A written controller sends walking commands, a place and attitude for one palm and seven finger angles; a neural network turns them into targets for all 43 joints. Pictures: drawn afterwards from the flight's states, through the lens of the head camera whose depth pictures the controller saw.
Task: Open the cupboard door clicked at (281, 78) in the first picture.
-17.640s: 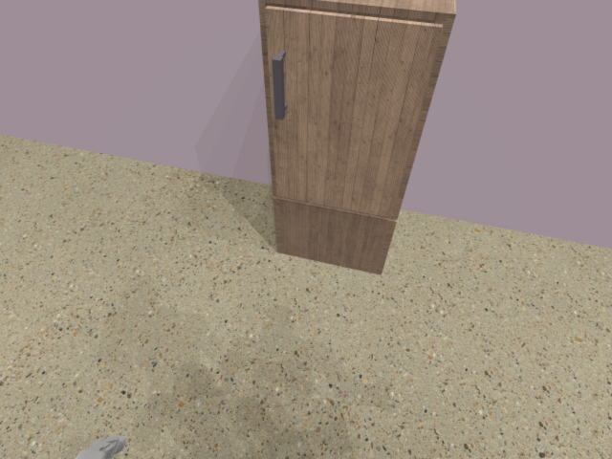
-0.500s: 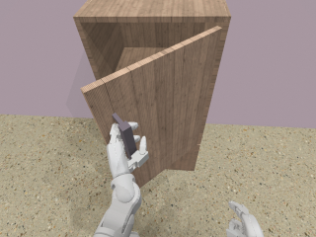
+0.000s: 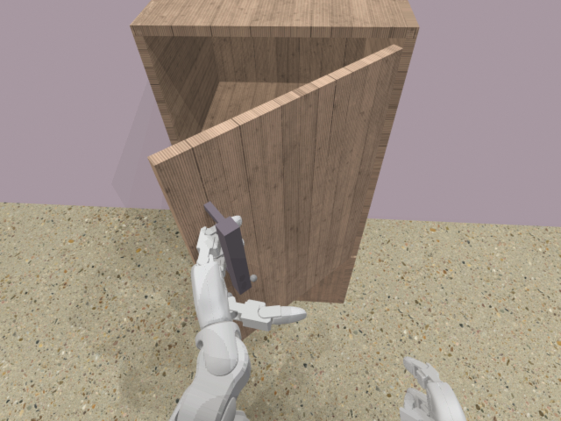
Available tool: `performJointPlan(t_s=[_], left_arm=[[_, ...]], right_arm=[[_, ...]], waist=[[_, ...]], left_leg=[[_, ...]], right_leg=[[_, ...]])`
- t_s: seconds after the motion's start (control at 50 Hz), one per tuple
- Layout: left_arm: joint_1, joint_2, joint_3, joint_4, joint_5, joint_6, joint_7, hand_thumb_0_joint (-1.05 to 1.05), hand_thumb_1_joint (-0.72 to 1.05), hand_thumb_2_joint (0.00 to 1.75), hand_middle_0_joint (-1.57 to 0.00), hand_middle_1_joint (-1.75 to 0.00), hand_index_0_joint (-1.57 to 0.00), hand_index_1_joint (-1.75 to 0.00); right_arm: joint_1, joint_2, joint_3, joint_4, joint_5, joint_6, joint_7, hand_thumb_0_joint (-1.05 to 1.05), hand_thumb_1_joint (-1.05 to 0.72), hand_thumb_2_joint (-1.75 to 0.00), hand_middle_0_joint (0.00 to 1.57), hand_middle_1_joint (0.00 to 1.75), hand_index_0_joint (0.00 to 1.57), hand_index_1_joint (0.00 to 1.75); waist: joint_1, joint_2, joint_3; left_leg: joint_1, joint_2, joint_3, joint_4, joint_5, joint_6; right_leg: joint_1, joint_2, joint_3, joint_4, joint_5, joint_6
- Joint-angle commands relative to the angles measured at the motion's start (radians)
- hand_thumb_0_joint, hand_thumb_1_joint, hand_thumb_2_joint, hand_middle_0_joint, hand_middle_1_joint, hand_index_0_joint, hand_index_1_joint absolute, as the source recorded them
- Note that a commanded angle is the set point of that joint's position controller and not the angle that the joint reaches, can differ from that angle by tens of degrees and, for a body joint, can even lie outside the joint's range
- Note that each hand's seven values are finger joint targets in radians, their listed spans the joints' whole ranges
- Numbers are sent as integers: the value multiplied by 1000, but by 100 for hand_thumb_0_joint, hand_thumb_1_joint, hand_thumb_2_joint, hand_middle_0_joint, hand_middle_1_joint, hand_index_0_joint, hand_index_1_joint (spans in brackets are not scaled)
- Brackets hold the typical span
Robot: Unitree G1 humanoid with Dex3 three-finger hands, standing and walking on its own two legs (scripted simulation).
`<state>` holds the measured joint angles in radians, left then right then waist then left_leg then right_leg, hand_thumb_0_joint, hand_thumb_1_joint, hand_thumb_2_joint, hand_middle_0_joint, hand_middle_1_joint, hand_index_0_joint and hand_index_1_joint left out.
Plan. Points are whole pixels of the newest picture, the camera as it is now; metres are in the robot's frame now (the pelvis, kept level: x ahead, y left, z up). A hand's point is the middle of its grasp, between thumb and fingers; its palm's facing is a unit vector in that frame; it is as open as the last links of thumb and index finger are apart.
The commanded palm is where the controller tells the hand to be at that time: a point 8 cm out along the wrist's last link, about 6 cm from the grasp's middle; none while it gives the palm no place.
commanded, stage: open thumb and fingers to let go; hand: left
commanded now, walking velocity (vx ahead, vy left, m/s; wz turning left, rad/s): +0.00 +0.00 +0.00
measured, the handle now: (227, 250) +0.34 +0.09 +0.06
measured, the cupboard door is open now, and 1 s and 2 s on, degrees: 42 46 45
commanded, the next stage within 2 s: slide the hand sideways off the handle in 0.10 s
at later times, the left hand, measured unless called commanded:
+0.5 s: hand (253, 306) +0.26 +0.05 +0.07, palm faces -0.16 -0.99 +0.06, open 16.2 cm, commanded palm +0.24 +0.10 +0.06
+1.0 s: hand (221, 332) +0.23 +0.08 +0.06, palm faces -0.10 -0.99 +0.01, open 16.1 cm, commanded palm +0.20 +0.15 +0.06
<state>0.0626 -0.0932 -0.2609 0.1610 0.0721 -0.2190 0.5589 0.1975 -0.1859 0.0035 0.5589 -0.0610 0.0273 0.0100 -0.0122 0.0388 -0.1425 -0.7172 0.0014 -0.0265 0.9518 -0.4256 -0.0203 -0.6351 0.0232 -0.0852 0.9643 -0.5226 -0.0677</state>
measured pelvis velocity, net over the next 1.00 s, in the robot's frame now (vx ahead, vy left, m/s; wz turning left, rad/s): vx -0.01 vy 0.02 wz -0.02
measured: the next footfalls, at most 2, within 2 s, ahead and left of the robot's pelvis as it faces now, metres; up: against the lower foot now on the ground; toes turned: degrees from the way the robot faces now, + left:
none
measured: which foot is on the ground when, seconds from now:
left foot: down 0.00-1.00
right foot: down 0.00-1.00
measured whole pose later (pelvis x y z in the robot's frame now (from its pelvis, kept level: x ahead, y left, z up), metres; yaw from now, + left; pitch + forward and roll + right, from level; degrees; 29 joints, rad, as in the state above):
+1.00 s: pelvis -0.01 +0.02 -0.01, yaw -1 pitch +10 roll +0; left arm 0.35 0.07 -0.23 -0.10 -0.04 -0.30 0.06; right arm 0.23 -0.20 0.03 0.42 -0.01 0.01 0.01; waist 0.00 0.03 -0.12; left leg -0.73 0.00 0.00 1.00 -0.45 0.01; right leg -0.65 0.02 -0.06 1.00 -0.53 -0.04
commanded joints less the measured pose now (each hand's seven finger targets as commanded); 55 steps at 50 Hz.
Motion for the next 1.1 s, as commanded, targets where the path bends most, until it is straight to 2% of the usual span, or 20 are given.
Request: performJointPlan(t_s=[0.0,0.06,0.18,0.2,0.22,0.24,0.26,0.28,0.32,0.36,0.4,0.44,0.48,0.54,0.62,0.74,0.84,0.92,0.94,1.08], left_arm=[[-190,-117,11,-240,13,-56,22,0,-50,30,-18,-45,-18,-45],[-150,-124,8,-235,15,-46,22,0,-50,30,-15,-30,-15,-30],[-228,-148,-2,-221,15,-38,39,0,-50,30,-15,-30,-15,-30],[-216,-23,-217,-228,112,-87,-180,0,-50,30,-15,-30,-15,-30],[-248,62,-117,-272,66,-142,-302,0,-50,30,-15,-30,-15,-30],[-251,114,-91,-287,46,-176,-378,0,-50,30,-15,-30,-15,-30],[-260,128,-89,-320,30,-199,-440,0,-50,30,-15,-30,-15,-30],[-268,99,-115,-315,-2,-210,-498,0,-50,30,-15,-30,-15,-30],[-238,49,-102,-301,-95,-200,-547,0,-50,30,-15,-30,-15,-30],[-188,22,-57,-272,-171,-162,-531,0,-50,30,-15,-30,-15,-30],[-185,41,4,-260,-194,-132,-483,0,-50,30,-15,-30,-15,-30],[-160,84,43,-270,-162,-127,-435,0,-50,30,-15,-30,-15,-30],[-131,87,36,-284,-109,-141,-398,0,-50,30,-15,-30,-15,-30],[-53,124,53,-298,-59,-158,-382,0,-50,30,-15,-30,-15,-30],[-7,103,7,-383,-52,-165,-391,0,-50,30,-15,-30,-15,-30],[103,135,39,-431,-92,-137,-430,0,-50,30,-15,-30,-15,-30],[152,130,37,-468,-105,-144,-461,0,-50,30,-15,-30,-15,-30],[185,184,91,-495,-114,-154,-478,0,-50,30,-15,-30,-15,-30],[232,199,111,-502,-116,-154,-484,0,-50,30,-15,-30,-15,-30],[345,212,133,-559,-151,-154,-528,0,-50,30,-15,-30,-15,-30]], right_arm=[[-82,-75,-32,-156,3,-50,-7,0,-90,-90,20,30,20,30],[-88,-73,-31,-160,6,-45,-3,0,-90,-90,20,30,20,30],[-112,-74,-27,-155,4,-48,1,0,-90,-90,20,30,20,30],[-25,-125,-25,-132,15,-42,15,0,-90,-90,20,30,20,30],[-18,-114,-36,-160,22,-43,10,0,-90,-90,20,30,20,30],[-18,-123,-38,-167,24,-39,3,0,-90,-90,20,30,20,30],[-28,-117,-37,-179,29,-42,-2,0,-90,-90,20,30,20,30],[-24,-113,-32,-188,38,-50,-4,0,-90,-90,20,30,20,30],[-36,-107,-26,-212,59,-69,-11,0,-90,-90,20,30,20,30],[-55,-110,-19,-224,72,-82,-16,0,-90,-90,20,30,20,30],[-57,-120,-17,-224,71,-85,-21,0,-90,-90,20,30,20,30],[-59,-126,-19,-229,63,-84,-18,0,-90,-90,20,30,20,30],[-51,-118,-22,-234,55,-82,-8,0,-90,-90,20,30,20,30],[-45,-118,-26,-246,49,-72,7,0,-90,-90,20,30,20,30],[-43,-111,-25,-274,52,-64,17,0,-90,-90,20,30,20,30],[-37,-119,-23,-296,60,-58,0,0,-90,-90,20,30,20,30],[-37,-117,-21,-298,62,-69,-10,0,-90,-90,20,30,20,30],[-31,-117,-22,-293,59,-74,-15,0,-90,-90,20,30,20,30],[-25,-117,-25,-298,59,-74,-14,0,-90,-90,20,30,20,30],[-19,-116,-24,-315,66,-78,-17,0,-90,-90,20,30,20,30]], waist=[[0,-111,-250],[10,-99,-238],[-1,-92,-195],[-101,-149,-122],[-64,-116,-186],[-50,-93,-246],[-38,-49,-290],[-56,-47,-281],[-50,-45,-236],[-36,-91,-177],[-26,-161,-148],[-4,-165,-154],[0,-144,-170],[20,-92,-173],[13,-20,-177],[3,-110,-148],[-4,-91,-128],[2,-80,-153],[17,-72,-170],[12,-50,-149]], left_leg=[[166,-21,-1,-70,225,30],[172,-18,-3,-79,236,29],[161,-17,-6,-74,188,30],[170,-22,-8,-71,203,50],[165,-23,-7,-59,214,54],[167,-28,-5,-49,238,58],[190,-29,-1,-48,248,56],[203,-29,-3,-49,233,57],[215,-25,-6,-66,174,54],[203,-22,-12,-96,113,48],[184,-21,-17,-114,82,45],[172,-24,-15,-116,92,46],[176,-21,-7,-108,124,47],[162,-19,-4,-100,138,45],[186,-15,3,-98,138,41],[160,-13,-2,-103,123,45],[157,-12,-7,-91,131,45],[145,-16,-4,-71,145,45],[145,-18,-4,-73,167,44],[141,-19,3,-67,189,42]], right_leg=[[109,-41,78,-175,466,61],[107,-32,62,-168,449,51],[50,-25,56,-176,334,46],[-3,-31,82,-165,398,51],[35,-38,91,-151,441,49],[85,-45,109,-132,504,48],[96,-47,114,-125,518,47],[81,-45,108,-131,484,47],[51,-26,92,-166,359,44],[42,-16,73,-202,242,42],[45,-15,70,-223,180,48],[49,-17,68,-205,176,45],[36,-19,64,-174,221,42],[28,-16,62,-146,232,32],[13,-10,58,-138,235,27],[41,-5,63,-158,239,37],[20,-3,59,-145,248,39],[26,-7,68,-134,277,41],[48,-6,68,-125,298,38],[58,-7,69,-126,356,46]])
